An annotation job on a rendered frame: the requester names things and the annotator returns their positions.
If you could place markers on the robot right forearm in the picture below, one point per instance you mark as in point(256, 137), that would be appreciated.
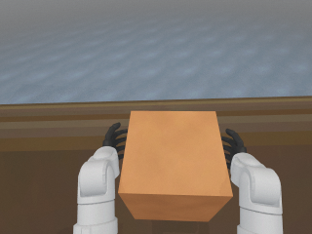
point(260, 196)

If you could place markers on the robot left forearm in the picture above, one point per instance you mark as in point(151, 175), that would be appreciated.
point(96, 193)

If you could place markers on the robot left hand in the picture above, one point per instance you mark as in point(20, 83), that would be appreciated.
point(110, 140)

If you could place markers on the carton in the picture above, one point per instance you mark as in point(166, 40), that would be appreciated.
point(174, 166)

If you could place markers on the robot right hand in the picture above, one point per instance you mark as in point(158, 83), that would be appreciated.
point(237, 146)

